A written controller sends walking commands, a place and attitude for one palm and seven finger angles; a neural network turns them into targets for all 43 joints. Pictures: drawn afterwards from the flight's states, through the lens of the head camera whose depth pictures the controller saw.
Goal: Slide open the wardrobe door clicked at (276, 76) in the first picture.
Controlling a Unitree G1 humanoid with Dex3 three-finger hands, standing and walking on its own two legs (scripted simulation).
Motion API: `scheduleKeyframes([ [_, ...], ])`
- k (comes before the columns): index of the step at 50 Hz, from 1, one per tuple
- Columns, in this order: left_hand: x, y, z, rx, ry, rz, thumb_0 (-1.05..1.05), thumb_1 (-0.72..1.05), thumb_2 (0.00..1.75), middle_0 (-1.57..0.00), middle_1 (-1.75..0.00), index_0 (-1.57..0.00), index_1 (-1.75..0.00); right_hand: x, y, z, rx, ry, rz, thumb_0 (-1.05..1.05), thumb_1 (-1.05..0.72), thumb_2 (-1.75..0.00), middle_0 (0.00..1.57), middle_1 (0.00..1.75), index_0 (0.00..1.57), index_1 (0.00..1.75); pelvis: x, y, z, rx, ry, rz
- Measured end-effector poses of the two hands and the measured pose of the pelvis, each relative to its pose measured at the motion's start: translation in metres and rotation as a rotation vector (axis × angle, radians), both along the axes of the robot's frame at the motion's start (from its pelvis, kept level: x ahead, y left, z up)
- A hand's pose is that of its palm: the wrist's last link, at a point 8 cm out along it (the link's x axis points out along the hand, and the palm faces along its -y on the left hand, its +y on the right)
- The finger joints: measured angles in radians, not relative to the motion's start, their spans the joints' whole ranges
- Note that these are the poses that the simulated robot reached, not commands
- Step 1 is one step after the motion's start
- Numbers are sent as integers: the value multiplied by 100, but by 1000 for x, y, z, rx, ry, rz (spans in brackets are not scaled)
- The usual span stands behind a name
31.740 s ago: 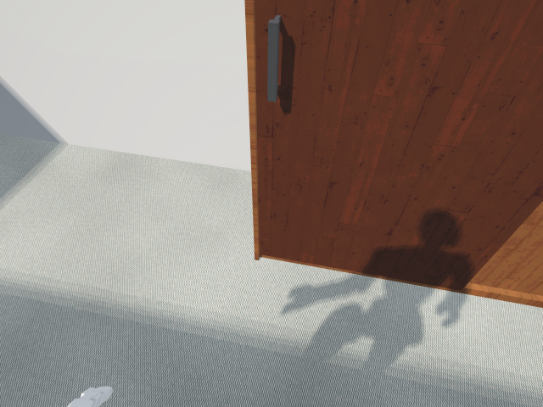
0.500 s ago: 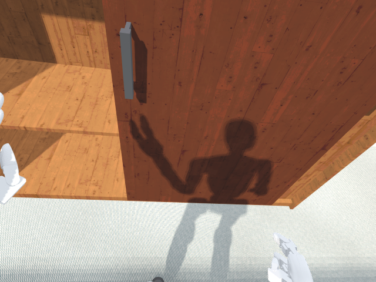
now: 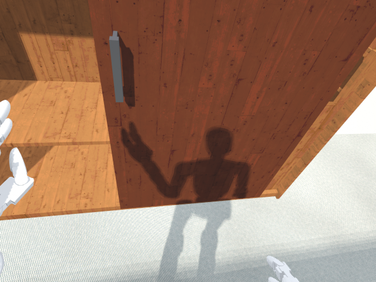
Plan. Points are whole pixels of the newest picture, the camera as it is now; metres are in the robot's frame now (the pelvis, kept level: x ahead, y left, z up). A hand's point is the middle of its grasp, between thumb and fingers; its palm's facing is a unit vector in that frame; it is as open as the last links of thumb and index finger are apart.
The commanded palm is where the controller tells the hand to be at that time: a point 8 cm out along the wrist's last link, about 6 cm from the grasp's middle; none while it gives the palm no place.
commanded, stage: stop stepping back and stand still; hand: left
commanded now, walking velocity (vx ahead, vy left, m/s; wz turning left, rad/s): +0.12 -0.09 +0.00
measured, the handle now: (117, 68) +0.60 +0.22 +0.14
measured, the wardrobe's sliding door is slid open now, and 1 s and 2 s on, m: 0.67 0.67 0.67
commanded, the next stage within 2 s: let the arm hang, fingers relaxed in 0.12 s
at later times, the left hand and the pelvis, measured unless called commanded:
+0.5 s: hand out of the picture +0.12 +0.20 -0.18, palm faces +0.15 -0.98 -0.13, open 7.1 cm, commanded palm none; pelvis +0.04 +0.03 -0.02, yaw +5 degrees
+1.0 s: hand out of the picture +0.05 +0.25 -0.17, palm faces +0.05 -0.97 -0.24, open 7.4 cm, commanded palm none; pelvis +0.04 +0.06 +0.00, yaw +3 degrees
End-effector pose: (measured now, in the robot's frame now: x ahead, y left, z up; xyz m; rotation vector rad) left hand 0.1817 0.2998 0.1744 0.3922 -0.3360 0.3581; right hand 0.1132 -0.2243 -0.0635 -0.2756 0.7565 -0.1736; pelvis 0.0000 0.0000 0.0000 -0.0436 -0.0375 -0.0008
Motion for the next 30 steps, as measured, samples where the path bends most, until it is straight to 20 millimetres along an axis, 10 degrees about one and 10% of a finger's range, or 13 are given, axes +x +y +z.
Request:
scheduleKeyframes([
  [6, -21, -3, 34, 208, 69, -34, 2, 88, 90, -21, -31, -21, -30, 6, 9, 1, 36, 19, 2, 2, -90, -90, 20, 30, 21, 30, 10, 7, 12, -23, 37, -3],
  [11, -24, 28, 14, 220, 135, 133, 1, 88, 90, -21, -31, -21, -30, 34, 4, -25, 30, 45, 38, 1, -90, -90, 21, 30, 21, 30, 13, 8, -5, 25, 70, 12],
  [14, -7, 49, -49, 86, 311, 209, 0, 89, 90, -21, -31, -21, -30, 50, -1, -40, 50, 99, 82, 1, -90, -90, 20, 30, 21, 30, 16, 13, -12, 23, 72, 58],
  [17, 2, 47, -154, -145, 649, 228, 0, 90, 90, -20, -30, -20, -30, 60, -3, -53, 44, 137, 89, 1, -90, -90, 20, 30, 21, 30, 25, 20, -22, 42, 73, 98],
  [22, -44, -23, -300, -407, 1241, 89, 1, 91, 90, -19, -30, -19, -30, 58, 5, -69, 20, 215, 53, 1, -90, -90, 20, 30, 20, 30, 39, 33, -31, 51, 68, 90],
  [24, -73, -51, -327, -516, 1382, 58, 0, 92, 90, -20, -30, -20, -30, 49, 13, -67, 16, 280, 41, 1, -90, -90, 20, 30, 20, 30, 44, 34, -26, 54, 71, 86],
  [30, -98, -29, -335, -543, 1483, 135, -7, 102, 90, -21, -31, -21, -30, 19, 34, -66, 11, 456, 34, 1, -90, -90, 20, 30, 20, 30, 47, 39, -13, 30, 84, 94],
])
